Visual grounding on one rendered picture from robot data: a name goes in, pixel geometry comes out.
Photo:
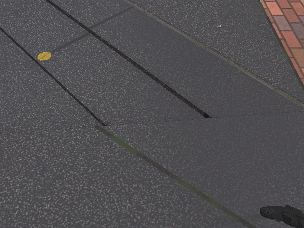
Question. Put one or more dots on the robot right hand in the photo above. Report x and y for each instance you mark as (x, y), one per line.
(287, 214)

